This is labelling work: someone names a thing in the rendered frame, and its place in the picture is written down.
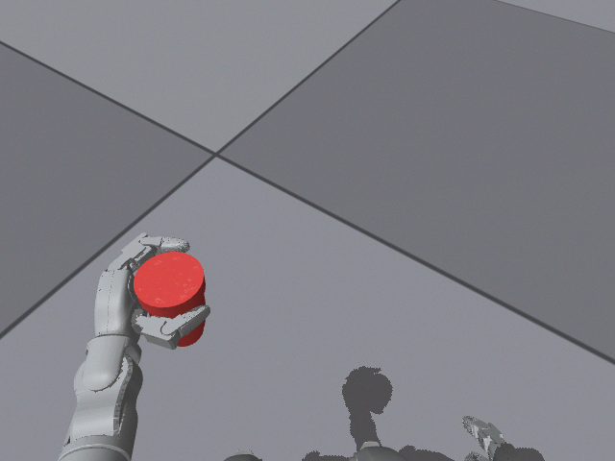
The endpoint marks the left robot arm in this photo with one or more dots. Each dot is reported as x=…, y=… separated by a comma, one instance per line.
x=106, y=384

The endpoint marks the left robot hand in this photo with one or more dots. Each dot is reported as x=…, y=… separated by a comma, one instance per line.
x=117, y=309

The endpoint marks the right robot hand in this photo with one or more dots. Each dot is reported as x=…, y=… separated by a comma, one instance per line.
x=491, y=440

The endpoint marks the cup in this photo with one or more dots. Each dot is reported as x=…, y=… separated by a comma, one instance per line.
x=170, y=284

